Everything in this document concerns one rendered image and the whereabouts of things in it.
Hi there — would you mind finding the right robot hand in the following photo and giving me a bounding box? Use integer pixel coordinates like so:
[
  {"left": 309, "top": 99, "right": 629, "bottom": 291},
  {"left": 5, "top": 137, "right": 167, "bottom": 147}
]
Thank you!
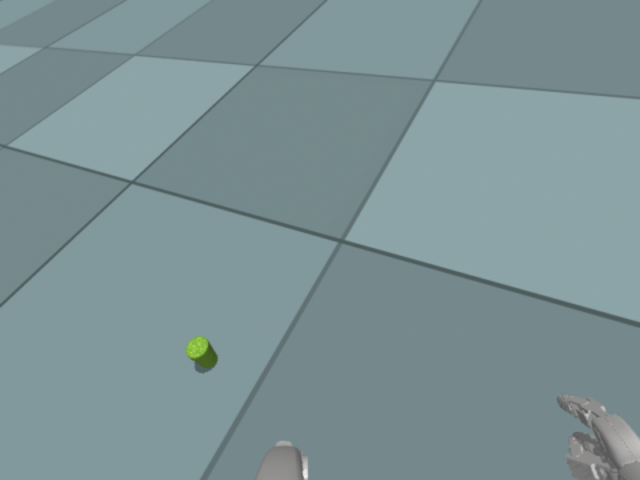
[{"left": 557, "top": 395, "right": 640, "bottom": 480}]

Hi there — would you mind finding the cup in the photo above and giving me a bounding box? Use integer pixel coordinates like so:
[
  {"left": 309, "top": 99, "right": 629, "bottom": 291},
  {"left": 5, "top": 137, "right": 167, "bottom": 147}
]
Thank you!
[{"left": 186, "top": 336, "right": 217, "bottom": 368}]

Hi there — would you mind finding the right robot arm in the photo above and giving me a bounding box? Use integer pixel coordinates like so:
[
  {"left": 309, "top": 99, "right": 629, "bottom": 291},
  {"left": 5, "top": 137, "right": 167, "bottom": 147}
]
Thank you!
[{"left": 617, "top": 461, "right": 640, "bottom": 480}]

